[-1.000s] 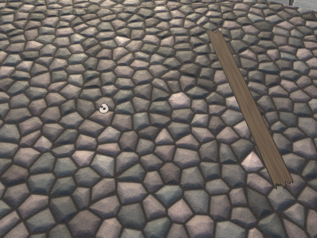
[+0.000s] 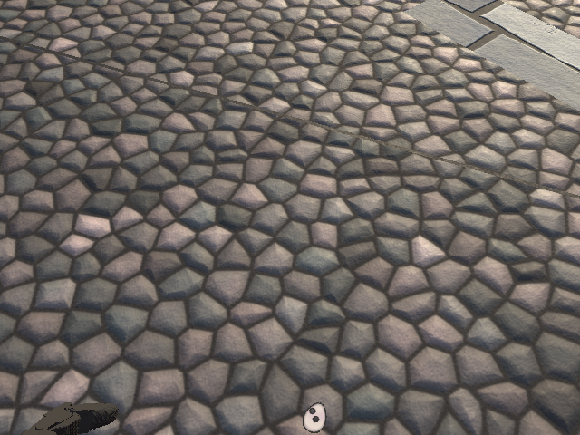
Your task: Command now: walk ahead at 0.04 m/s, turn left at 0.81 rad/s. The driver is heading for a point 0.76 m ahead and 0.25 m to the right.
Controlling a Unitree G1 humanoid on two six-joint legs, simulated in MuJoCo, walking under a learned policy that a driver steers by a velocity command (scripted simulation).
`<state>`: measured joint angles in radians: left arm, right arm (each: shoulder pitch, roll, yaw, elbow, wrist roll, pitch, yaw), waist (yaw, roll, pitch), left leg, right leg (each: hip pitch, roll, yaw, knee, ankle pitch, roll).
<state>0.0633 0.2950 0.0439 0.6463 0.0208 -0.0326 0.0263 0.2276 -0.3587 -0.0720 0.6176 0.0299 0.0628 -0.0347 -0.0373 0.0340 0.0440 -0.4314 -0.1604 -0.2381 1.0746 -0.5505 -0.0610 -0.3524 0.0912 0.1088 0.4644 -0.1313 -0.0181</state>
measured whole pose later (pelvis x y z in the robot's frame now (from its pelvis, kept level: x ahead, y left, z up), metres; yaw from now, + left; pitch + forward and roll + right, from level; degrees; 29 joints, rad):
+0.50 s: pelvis +0.01 +0.02 +0.01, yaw -3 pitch +1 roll +0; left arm 0.28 0.34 0.08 0.76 -0.03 0.05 0.02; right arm 0.17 -0.25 -0.03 0.66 -0.02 0.03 -0.05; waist 0.03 -0.04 0.04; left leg -0.18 0.02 0.05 0.45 -0.28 0.01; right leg -0.54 0.02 0.03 1.11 -0.42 0.10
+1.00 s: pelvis +0.14 -0.14 +0.00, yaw -30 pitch +1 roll +2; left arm 0.38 0.30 0.04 0.66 -0.02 -0.05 -0.04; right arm 0.18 -0.33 -0.06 0.67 0.01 -0.13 0.03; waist 0.01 0.03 0.04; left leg -0.53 0.07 -0.04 1.18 -0.31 -0.01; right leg -0.18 0.05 0.02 0.54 -0.37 -0.10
